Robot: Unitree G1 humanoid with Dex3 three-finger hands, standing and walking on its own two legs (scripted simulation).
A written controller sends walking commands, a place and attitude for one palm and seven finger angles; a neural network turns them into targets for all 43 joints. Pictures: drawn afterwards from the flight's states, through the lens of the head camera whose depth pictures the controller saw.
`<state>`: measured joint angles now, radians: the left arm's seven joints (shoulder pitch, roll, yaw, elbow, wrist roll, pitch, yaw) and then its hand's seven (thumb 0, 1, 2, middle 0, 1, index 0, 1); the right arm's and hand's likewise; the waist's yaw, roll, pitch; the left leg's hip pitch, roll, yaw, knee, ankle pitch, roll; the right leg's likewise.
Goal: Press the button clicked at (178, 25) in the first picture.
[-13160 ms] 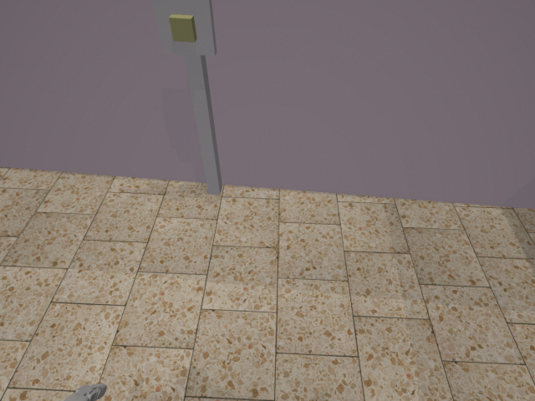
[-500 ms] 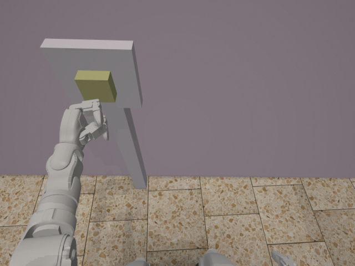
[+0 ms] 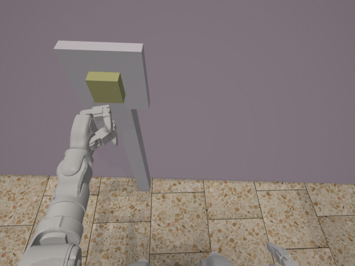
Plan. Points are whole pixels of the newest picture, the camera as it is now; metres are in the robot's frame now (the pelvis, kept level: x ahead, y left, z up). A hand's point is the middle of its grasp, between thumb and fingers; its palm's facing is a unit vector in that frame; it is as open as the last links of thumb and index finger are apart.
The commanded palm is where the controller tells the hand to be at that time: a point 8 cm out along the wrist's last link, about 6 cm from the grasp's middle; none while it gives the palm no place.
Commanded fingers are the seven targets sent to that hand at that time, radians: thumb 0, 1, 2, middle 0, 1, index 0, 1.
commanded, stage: aim a knuckle at the button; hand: left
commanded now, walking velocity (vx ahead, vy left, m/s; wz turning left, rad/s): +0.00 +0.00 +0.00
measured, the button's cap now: (107, 87) +0.49 +0.18 +0.11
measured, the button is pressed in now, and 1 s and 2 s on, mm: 0 5 6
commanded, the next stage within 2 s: press the button with the knuckle in 0.08 s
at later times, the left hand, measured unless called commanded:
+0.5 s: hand (114, 122) +0.42 +0.16 +0.07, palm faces -0.01 -1.00 -0.03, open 3.1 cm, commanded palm +0.40 +0.21 +0.07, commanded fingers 0.00 0.90 0.90 -1.30 -1.50 -1.30 -1.50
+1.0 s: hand (114, 116) +0.44 +0.16 +0.06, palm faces -0.03 -1.00 -0.03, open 3.0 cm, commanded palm +0.43 +0.21 +0.07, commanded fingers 0.00 0.90 0.90 -1.30 -1.50 -1.30 -1.50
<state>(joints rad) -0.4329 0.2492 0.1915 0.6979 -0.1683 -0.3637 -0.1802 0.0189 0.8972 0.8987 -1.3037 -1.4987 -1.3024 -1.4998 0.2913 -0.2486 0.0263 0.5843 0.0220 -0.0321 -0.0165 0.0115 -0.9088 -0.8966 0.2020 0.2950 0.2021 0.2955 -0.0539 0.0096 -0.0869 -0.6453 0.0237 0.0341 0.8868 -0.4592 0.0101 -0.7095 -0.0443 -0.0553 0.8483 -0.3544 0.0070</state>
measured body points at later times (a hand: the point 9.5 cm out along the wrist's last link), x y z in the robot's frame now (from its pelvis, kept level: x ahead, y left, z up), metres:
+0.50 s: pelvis +0.00 -0.01 +0.00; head +0.08 -0.01 +0.44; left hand +0.42 +0.21 +0.07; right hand +0.08 -0.27 -0.11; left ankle -0.02 +0.11 -0.69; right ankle +0.03 -0.13 -0.69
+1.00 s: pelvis -0.01 -0.01 -0.01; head +0.08 +0.00 +0.43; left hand +0.43 +0.21 +0.07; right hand +0.05 -0.27 -0.12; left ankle -0.02 +0.11 -0.69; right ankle +0.03 -0.13 -0.69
